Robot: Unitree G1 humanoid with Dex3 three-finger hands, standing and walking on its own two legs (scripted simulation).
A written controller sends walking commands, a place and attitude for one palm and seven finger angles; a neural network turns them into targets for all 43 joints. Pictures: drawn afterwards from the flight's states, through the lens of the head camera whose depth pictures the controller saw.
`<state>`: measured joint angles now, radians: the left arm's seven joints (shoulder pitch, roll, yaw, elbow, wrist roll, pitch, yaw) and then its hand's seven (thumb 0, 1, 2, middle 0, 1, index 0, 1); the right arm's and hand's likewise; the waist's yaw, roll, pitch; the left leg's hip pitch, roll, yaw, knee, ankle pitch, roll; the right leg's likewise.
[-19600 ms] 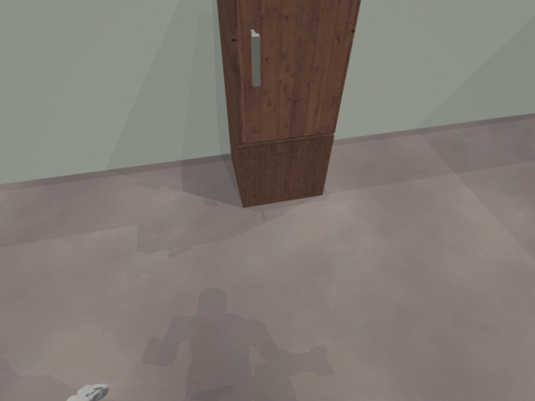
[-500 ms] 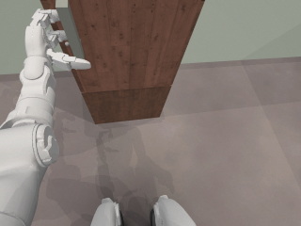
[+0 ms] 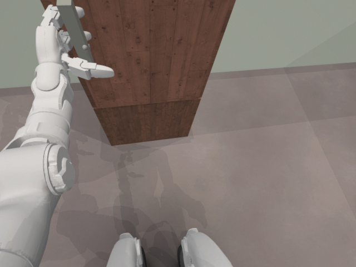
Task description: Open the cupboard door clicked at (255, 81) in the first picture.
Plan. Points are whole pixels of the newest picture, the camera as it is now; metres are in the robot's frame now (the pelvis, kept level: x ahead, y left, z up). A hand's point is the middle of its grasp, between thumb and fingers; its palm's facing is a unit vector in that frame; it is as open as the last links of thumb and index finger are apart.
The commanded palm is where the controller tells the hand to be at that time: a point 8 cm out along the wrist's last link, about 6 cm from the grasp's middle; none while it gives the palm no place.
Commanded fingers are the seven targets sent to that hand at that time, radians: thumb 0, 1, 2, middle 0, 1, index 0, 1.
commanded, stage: slide the fingers in behind the handle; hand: left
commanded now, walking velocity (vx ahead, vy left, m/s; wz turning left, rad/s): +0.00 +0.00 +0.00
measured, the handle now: (78, 30) +0.62 +0.14 +0.09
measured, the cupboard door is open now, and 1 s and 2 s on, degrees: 0 0 40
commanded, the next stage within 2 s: close the thumb around the handle in 0.24 s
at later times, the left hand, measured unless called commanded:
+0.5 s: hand (82, 48) +0.56 +0.13 +0.09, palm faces +0.03 -1.00 -0.01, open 13.4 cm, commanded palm +0.54 +0.16 +0.09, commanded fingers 0.00 0.00 0.52 -0.34 -1.25 -0.34 -1.25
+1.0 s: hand (88, 49) +0.56 +0.11 +0.09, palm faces +0.02 -1.00 +0.00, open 5.9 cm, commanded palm +0.54 +0.16 +0.09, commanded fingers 0.00 0.90 0.90 -0.40 -1.35 -0.40 -1.35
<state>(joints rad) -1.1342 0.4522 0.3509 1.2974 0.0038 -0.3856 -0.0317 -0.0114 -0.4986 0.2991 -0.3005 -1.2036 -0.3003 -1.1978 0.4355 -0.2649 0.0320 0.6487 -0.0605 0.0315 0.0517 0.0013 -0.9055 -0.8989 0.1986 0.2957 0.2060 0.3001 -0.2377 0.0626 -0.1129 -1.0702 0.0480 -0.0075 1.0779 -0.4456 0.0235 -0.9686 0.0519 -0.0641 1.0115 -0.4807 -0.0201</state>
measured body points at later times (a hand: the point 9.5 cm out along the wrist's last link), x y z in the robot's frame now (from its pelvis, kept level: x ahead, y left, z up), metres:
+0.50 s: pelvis +0.00 +0.00 +0.00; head +0.15 +0.02 +0.43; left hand +0.56 +0.18 +0.10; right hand -0.04 -0.26 -0.10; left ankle +0.02 +0.10 -0.66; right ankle -0.01 -0.11 -0.66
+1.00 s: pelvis +0.00 +0.00 +0.00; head +0.15 +0.01 +0.43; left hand +0.56 +0.17 +0.09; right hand -0.04 -0.25 -0.11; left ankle +0.02 +0.10 -0.66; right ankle -0.01 -0.11 -0.66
